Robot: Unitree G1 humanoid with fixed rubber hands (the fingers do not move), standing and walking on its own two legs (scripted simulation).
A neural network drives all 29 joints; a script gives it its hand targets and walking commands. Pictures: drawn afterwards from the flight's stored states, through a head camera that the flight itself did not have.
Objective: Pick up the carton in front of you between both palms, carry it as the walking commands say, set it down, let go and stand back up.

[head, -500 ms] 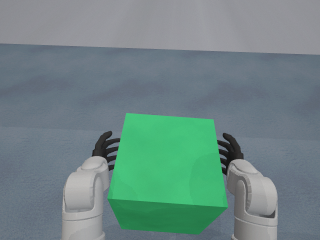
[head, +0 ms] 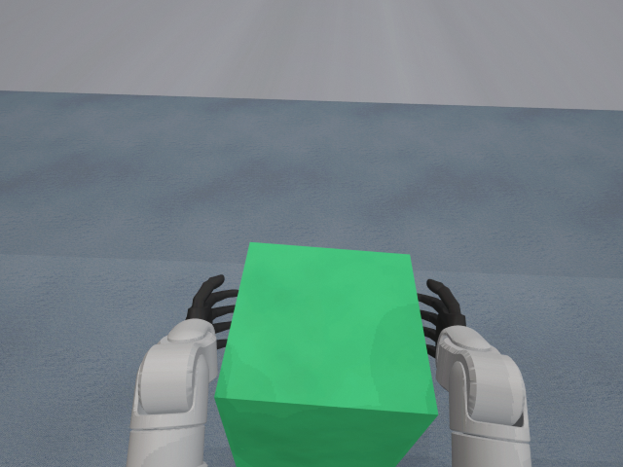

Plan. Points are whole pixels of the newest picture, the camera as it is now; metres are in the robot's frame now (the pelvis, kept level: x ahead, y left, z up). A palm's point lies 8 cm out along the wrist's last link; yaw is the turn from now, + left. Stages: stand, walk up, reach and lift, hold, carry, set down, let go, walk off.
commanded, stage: carry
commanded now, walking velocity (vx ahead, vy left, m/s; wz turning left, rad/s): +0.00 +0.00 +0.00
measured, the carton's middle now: (320, 364) +0.26 +0.00 -0.01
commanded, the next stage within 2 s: hold in 0.80 s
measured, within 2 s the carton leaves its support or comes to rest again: neither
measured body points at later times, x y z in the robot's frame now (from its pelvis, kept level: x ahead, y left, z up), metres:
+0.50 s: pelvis -0.04 +0.00 +0.00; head -0.07 +0.00 +0.45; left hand +0.25 +0.15 +0.03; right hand +0.26 -0.15 +0.03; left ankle -0.08 +0.10 -0.73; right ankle -0.02 -0.11 -0.73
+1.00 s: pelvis -0.07 +0.00 +0.01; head -0.08 -0.01 +0.46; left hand +0.22 +0.15 +0.04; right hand +0.23 -0.15 +0.04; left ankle -0.08 +0.10 -0.73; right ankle -0.03 -0.12 -0.73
